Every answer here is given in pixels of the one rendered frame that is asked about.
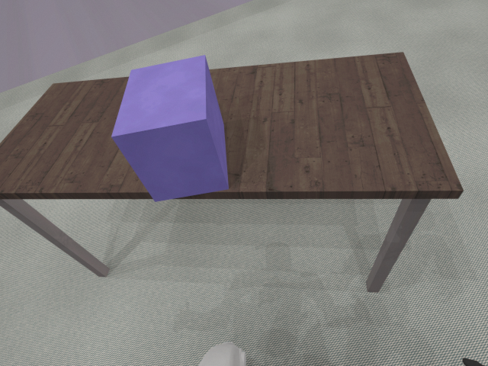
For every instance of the carton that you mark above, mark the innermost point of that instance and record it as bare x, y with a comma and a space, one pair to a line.
170, 129

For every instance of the robot left thigh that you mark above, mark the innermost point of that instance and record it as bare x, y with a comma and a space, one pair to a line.
224, 355

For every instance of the table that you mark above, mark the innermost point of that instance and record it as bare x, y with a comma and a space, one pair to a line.
353, 127

